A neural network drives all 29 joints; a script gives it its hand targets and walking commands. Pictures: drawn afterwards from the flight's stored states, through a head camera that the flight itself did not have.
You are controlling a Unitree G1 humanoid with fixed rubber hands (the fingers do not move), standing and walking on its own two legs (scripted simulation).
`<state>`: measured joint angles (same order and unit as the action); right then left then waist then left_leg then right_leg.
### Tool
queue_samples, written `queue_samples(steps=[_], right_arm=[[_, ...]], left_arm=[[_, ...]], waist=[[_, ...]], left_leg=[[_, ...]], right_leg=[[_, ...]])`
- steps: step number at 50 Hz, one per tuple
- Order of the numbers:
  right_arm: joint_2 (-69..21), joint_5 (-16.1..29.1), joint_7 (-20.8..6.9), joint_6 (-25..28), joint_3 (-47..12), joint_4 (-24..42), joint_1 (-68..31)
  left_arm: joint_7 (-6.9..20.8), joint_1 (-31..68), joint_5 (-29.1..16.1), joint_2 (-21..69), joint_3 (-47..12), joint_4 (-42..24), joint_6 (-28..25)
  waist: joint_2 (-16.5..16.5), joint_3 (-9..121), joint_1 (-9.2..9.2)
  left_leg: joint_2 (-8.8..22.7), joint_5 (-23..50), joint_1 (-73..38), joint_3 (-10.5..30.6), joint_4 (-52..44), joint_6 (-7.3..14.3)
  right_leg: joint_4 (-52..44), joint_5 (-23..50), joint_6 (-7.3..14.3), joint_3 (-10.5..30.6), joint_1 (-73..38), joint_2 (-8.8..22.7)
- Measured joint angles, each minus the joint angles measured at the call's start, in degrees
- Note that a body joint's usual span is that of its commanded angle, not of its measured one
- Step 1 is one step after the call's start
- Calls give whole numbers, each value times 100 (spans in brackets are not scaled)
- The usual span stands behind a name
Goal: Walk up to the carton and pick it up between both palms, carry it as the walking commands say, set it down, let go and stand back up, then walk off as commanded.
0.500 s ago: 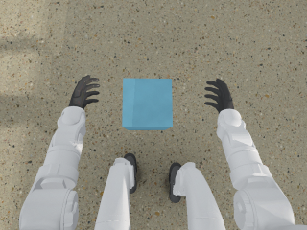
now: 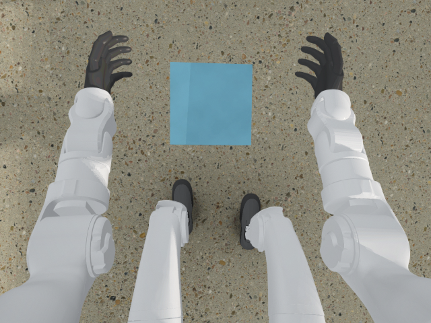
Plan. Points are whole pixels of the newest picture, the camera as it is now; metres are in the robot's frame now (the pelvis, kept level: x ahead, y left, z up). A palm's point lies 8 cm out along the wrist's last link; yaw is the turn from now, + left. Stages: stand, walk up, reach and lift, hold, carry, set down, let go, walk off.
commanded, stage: reach and lift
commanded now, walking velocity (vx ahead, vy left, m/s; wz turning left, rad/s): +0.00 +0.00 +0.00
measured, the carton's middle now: (209, 111) +0.47 +0.04 -0.50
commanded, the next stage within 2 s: none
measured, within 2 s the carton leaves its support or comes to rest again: neither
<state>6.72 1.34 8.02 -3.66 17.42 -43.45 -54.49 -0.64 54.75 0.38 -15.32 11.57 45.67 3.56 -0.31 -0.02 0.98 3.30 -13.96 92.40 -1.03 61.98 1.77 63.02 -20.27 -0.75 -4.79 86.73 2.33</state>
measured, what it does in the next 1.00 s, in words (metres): lowers itself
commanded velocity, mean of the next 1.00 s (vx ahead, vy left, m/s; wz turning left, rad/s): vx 0.00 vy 0.00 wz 0.00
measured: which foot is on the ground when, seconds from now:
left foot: down 0.00-1.00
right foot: down 0.00-1.00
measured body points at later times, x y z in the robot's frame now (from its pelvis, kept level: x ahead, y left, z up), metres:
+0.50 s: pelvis -0.02 -0.01 -0.14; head +0.32 +0.03 +0.16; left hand +0.48 +0.23 -0.30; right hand +0.50 -0.15 -0.29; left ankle +0.10 +0.11 -0.61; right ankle +0.06 -0.14 -0.61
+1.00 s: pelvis -0.05 -0.01 -0.24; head +0.33 +0.03 -0.01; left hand +0.48 +0.25 -0.43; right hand +0.49 -0.15 -0.44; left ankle +0.10 +0.11 -0.61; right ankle +0.06 -0.14 -0.61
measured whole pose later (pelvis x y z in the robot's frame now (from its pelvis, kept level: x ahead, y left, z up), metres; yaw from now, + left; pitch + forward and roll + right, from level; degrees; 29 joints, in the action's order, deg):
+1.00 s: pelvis -0.05 -0.01 -0.24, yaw +0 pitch +36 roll -5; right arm 15.8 11.1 10.2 -5.3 7.6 -53.2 -75.6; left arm -5.3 78.5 -11.5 -26.6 8.5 57.7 3.4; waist -0.7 -23.2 1.5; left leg 3.3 -24.0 128.5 1.9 116.0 2.1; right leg 119.7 -35.0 -0.2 -3.4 120.7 2.3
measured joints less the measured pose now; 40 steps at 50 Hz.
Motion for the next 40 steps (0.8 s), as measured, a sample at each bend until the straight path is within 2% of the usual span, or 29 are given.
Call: queue_samples(steps=[10,19,29,40], right_arm=[[186,0,-44,19,0,-63,-309],[304,156,34,-225,-17,-88,-686],[267,322,165,-237,-295,-206,-782],[482,573,207,-177,-463,-468,-1267]], left_arm=[[-65,423,1,0,11,6,15],[-170,640,-46,-128,12,128,162],[-174,883,-509,-338,11,359,153],[-349,1415,-685,-425,12,717,108]], waist=[[0,-2,59],[0,-17,64],[0,-166,87],[0,-1012,63]], left_leg=[[1,-305,1169,71,1195,5],[3,-674,2188,163,2497,5],[3,-944,3075,235,3635,5],[3,-1029,3598,291,4672,33]], right_leg=[[1270,-398,15,49,1153,0],[2623,-868,50,57,2125,0],[3776,-1222,42,70,2939,0],[4827,-1393,8,89,3380,0]])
